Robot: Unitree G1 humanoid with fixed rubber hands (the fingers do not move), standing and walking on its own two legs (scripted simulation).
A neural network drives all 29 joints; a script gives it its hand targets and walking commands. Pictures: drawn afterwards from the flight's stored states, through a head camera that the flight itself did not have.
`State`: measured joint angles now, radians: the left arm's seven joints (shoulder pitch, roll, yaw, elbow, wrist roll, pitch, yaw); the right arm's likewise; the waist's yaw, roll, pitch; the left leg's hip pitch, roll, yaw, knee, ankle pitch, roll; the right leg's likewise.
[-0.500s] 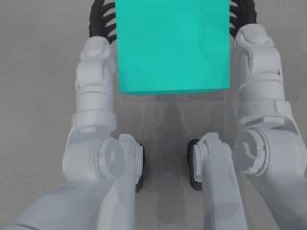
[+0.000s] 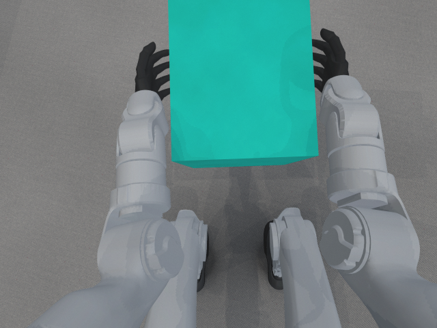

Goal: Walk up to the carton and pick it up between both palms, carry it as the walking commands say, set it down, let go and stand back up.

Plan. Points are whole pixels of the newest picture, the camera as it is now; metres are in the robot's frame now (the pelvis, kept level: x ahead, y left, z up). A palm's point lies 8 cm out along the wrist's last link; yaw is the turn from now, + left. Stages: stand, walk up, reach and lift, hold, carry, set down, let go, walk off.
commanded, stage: reach and lift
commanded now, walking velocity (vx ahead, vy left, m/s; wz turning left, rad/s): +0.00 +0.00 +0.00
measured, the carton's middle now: (237, 88) +0.53 -0.01 -0.13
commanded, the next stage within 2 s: none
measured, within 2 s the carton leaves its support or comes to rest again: neither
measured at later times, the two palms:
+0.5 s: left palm (128, 89) +0.47 +0.14 +0.01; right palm (352, 74) +0.48 -0.16 +0.01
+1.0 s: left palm (100, 84) +0.45 +0.14 +0.09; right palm (386, 65) +0.46 -0.16 +0.08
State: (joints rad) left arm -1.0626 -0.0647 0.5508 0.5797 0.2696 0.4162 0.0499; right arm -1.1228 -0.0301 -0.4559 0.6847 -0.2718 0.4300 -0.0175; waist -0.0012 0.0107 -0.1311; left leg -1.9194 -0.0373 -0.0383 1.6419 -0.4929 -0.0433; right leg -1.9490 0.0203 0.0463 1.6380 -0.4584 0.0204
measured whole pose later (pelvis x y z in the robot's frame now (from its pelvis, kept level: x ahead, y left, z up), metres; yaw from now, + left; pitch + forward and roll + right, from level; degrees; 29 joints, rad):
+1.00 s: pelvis +0.03 +0.00 +0.12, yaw -1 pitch +34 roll +1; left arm -0.72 -0.19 0.52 0.46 0.33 0.40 0.01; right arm -0.77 0.11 -0.47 0.54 -0.32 0.41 0.02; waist 0.01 0.00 -0.18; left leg -1.37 -0.03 -0.04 1.19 -0.41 -0.03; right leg -1.40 0.02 0.05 1.19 -0.38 0.01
